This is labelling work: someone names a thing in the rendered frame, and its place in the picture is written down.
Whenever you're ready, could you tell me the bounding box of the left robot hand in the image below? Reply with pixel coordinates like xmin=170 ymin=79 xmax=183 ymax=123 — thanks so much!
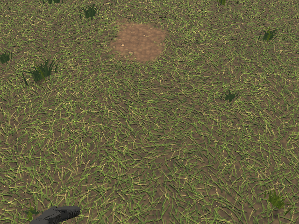
xmin=29 ymin=205 xmax=81 ymax=224

